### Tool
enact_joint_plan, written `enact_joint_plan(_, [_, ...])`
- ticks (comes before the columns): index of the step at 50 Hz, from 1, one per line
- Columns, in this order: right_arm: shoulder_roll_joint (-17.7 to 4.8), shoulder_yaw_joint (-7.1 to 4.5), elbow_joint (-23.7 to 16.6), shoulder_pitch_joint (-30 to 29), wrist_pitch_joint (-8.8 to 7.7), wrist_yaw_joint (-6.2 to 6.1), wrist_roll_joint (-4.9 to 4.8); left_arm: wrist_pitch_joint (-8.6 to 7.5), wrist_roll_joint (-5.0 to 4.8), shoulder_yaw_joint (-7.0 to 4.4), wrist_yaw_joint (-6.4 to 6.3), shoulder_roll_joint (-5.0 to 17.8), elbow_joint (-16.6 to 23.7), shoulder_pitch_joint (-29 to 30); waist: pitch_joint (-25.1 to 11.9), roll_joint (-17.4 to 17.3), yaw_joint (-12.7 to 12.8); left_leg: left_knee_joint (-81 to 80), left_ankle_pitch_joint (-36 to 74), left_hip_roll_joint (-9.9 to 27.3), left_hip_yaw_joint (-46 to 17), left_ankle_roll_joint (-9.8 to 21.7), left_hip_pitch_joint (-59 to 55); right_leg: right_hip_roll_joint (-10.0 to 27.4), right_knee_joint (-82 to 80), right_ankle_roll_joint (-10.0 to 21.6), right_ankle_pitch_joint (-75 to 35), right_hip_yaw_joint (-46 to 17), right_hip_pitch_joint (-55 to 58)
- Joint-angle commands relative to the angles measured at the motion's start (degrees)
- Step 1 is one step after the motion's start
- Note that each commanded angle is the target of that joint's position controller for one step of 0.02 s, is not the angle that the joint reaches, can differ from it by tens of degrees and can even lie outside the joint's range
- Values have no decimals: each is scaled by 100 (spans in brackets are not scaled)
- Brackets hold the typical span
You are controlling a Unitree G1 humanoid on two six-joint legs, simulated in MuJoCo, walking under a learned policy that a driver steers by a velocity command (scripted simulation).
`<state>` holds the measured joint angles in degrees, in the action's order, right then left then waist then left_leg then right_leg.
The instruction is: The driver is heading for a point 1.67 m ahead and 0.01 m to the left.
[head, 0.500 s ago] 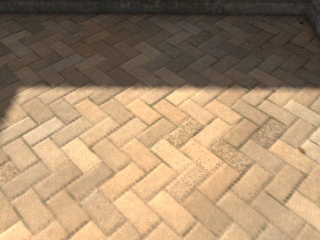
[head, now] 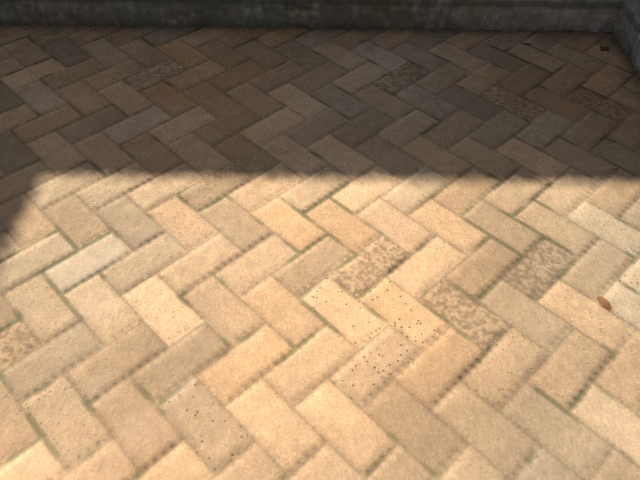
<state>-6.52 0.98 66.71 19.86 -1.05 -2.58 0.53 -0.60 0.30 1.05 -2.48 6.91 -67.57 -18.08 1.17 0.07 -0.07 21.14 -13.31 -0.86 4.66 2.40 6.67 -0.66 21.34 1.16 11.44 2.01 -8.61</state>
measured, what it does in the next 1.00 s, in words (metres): stands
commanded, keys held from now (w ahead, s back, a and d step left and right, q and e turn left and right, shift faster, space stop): no key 0.86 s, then w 0.14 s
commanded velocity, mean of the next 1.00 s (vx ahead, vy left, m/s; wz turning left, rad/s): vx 0.02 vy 0.00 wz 0.00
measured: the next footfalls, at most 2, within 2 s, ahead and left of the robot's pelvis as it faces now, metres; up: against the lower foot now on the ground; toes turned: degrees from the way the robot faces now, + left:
right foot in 1.28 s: +0.21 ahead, -0.13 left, +0.00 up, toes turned -6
left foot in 1.78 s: +0.56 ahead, +0.02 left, +0.00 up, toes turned +5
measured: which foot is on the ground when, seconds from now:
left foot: down 0.00-1.00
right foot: down 0.00-0.92, up 0.94-1.00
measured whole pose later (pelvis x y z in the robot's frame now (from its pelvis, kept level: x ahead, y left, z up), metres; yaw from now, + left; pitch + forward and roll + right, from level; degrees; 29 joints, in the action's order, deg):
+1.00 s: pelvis +0.02 +0.02 +0.00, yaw +0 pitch -1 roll +0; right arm -6.7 -0.7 65.4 23.8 -1.1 -2.2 0.7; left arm 0.0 1.7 0.6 -1.8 6.5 -67.1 -20.7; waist -0.4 0.4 -1.0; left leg 21.9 -16.4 -3.2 5.1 5.3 5.7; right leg 1.5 34.0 1.7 22.8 2.8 -13.1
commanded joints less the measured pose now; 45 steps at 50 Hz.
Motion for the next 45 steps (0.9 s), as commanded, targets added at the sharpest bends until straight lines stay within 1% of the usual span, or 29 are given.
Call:
enact_joint_plan(1, [-358,-44,-8,511,-19,-10,-1,-14,0,-41,-10,365,9,-445,425,-21,1,-474,467,691,-698,73,294,609,-351,122,-555,-607,-190])
enact_joint_plan(22, [-293,-44,-38,653,-60,-10,-4,-10,-3,-23,-17,289,-36,-572,447,-17,5,-500,626,683,-731,111,269,622,-261,62,-590,-566,-197])
enact_joint_plan(43, [-277,-58,-84,729,-94,-13,-8,3,-8,-22,-29,248,-71,-616,448,-23,5,-518,977,687,-761,138,165,641,-176,-14,-625,-506,-178])
enact_joint_plan(44, [-265,-56,-75,772,-90,-11,-4,7,1,-14,-29,218,-84,-637,347,-35,-20,-607,468,650,-779,156,111,592,-178,-8,-367,-470,-158])
enact_joint_plan(45, [-345,-90,-80,790,-73,-10,-3,13,19,-25,-26,235,-64,-604,398,-112,-50,-718,-219,624,-863,203,126,479,-60,7,-5,-373,-265])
